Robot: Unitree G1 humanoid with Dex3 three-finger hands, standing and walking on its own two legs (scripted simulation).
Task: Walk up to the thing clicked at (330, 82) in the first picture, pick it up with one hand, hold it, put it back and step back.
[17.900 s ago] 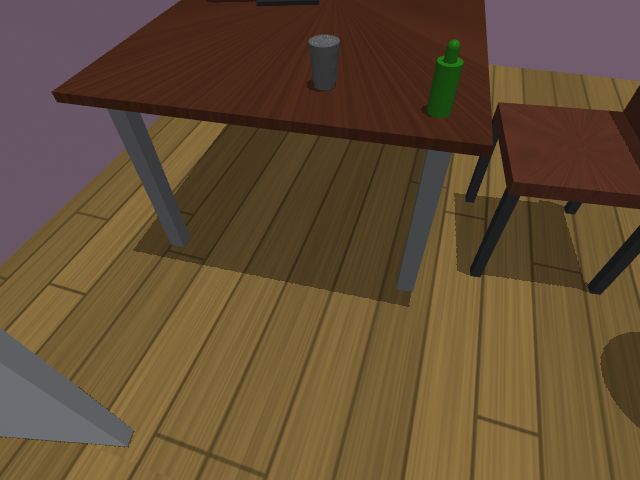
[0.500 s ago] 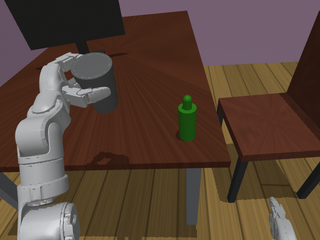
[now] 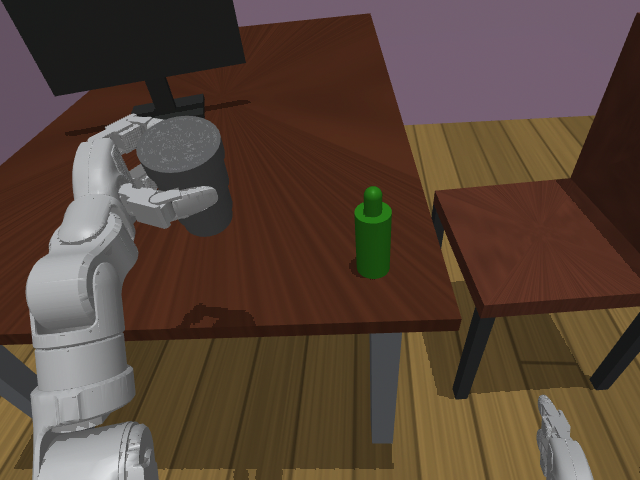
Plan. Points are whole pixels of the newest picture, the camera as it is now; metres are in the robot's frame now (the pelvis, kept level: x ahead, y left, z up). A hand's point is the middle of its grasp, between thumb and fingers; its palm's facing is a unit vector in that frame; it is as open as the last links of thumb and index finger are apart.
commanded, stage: hold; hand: left
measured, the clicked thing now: (195, 184) +0.35 +0.15 +0.25
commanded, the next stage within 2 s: crouch in 0.92 s
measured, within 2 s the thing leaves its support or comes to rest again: neither
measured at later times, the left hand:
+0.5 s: hand (169, 165) +0.36 +0.18 +0.28, palm faces +0.26 -0.97 +0.01, open 10.8 cm
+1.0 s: hand (167, 172) +0.35 +0.18 +0.27, palm faces +0.25 -0.97 +0.00, open 10.8 cm
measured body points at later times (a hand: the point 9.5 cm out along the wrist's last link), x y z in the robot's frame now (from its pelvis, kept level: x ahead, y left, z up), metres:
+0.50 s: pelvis +0.00 +0.00 +0.00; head -0.04 -0.03 +0.45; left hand +0.34 +0.23 +0.28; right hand +0.17 -0.26 -0.07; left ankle +0.06 +0.13 -0.73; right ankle -0.02 -0.14 -0.73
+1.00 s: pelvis -0.01 +0.00 +0.00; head -0.05 -0.03 +0.45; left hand +0.33 +0.23 +0.28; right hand +0.17 -0.24 -0.07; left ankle +0.06 +0.13 -0.73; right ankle -0.02 -0.14 -0.73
